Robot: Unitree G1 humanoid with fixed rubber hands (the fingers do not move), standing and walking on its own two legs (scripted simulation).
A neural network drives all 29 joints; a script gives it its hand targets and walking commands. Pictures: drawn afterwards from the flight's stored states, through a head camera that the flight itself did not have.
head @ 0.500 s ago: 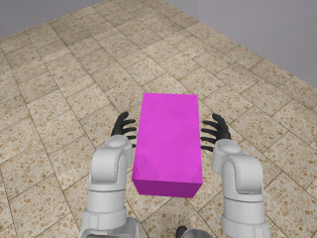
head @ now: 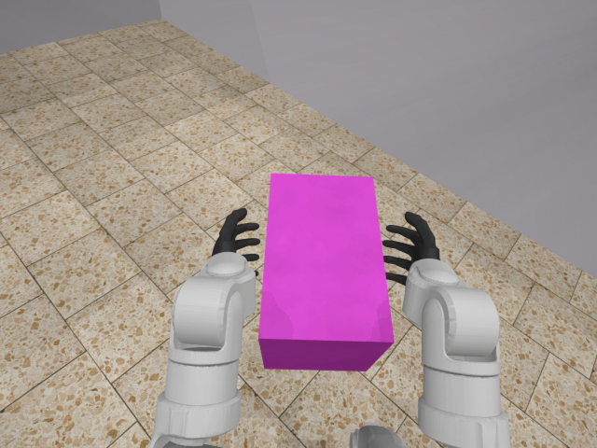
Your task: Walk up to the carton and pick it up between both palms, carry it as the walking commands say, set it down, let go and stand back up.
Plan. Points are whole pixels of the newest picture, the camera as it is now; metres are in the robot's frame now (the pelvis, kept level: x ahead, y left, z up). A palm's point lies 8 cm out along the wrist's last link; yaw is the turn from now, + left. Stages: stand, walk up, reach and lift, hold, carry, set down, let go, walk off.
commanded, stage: carry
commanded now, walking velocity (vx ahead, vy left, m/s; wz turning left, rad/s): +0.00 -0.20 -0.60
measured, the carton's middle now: (318, 272) +0.36 +0.01 +0.02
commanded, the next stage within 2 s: none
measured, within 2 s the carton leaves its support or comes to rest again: neither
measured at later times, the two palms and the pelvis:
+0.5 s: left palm (426, 293) +0.30 -0.11 +0.10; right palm out of the picture +0.23 -0.34 +0.11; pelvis -0.03 -0.15 -0.01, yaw -13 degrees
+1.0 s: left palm (422, 319) +0.27 -0.10 +0.09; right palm out of the picture +0.21 -0.33 +0.10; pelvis -0.06 -0.15 -0.02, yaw -13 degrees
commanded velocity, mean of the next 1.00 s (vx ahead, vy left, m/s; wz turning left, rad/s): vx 0.00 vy -0.05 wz -0.14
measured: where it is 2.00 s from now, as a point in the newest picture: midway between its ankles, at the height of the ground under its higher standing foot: outside the picture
